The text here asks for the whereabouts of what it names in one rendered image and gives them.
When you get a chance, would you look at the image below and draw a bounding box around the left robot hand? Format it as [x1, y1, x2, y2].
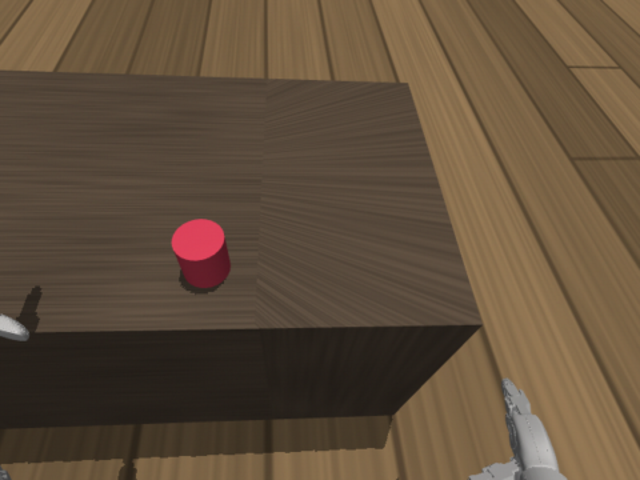
[0, 314, 29, 341]

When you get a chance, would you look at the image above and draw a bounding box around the right robot hand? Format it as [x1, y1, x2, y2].
[468, 378, 560, 480]

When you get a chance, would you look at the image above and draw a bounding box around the can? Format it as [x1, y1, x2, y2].
[172, 219, 231, 288]

